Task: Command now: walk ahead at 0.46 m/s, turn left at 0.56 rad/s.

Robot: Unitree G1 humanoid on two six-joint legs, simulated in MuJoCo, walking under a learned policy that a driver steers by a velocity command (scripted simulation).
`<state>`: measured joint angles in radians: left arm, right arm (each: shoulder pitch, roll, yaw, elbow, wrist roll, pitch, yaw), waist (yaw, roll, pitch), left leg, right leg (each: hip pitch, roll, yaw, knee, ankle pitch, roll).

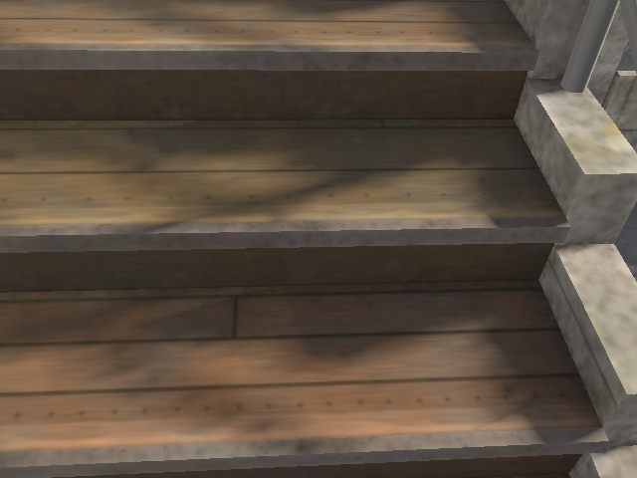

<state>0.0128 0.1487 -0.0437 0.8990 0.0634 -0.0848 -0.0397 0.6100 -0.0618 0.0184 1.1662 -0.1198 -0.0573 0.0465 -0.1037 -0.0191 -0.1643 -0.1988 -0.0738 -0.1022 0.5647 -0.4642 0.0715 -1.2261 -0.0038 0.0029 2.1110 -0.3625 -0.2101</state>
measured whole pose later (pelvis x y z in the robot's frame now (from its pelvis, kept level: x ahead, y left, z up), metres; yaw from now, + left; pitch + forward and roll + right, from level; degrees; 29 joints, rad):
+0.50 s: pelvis +0.29 -0.03 +0.17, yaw +15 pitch +6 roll -5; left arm 0.47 0.14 -0.03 1.22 0.13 -0.05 -0.05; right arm -0.01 -0.19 0.01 0.90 -0.01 -0.06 0.07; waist 0.04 0.04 -0.12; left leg -1.36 0.01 -0.14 2.07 -0.21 0.27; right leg -0.27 0.01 -0.25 0.54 -0.37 -0.04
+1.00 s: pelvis +0.57 +0.09 +0.33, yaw +13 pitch +5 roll +3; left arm 0.16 0.22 0.04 0.96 0.01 -0.09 -0.10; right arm 0.35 -0.20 -0.04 1.10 -0.08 -0.05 0.04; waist -0.02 -0.04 -0.09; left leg -0.41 -0.01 0.19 0.70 -0.38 0.06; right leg -1.12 -0.01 0.18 1.97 -0.07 -0.20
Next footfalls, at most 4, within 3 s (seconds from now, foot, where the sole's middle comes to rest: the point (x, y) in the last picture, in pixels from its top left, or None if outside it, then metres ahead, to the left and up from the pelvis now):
0.16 right None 0.30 -0.14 -0.59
0.70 left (179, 403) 0.58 0.19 -0.42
1.26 right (277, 190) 0.91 0.01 -0.25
1.86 left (176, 29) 1.23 0.19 -0.08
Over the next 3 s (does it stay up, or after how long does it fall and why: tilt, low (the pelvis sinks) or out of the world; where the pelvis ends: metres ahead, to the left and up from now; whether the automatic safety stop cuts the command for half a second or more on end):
stays up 1.04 0.01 0.59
